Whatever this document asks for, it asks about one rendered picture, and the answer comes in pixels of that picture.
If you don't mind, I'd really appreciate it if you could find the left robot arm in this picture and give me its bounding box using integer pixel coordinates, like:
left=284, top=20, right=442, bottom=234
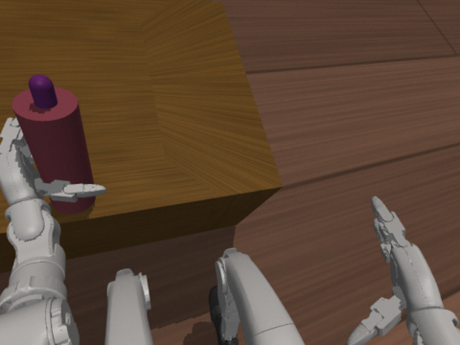
left=0, top=198, right=80, bottom=345

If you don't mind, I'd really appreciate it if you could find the left robot hand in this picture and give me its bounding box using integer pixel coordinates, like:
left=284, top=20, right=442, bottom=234
left=0, top=117, right=106, bottom=206

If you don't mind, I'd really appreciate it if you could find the bottle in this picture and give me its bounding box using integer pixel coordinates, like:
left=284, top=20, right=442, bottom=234
left=12, top=75, right=96, bottom=214

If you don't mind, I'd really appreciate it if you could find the right robot foot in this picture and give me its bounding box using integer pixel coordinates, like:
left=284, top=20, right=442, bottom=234
left=209, top=285, right=239, bottom=345

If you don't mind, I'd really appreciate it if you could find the right robot arm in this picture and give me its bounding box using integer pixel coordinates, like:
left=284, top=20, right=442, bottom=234
left=406, top=307, right=460, bottom=345

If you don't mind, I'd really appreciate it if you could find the right robot hand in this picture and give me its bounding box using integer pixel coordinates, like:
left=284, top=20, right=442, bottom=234
left=347, top=196, right=444, bottom=345

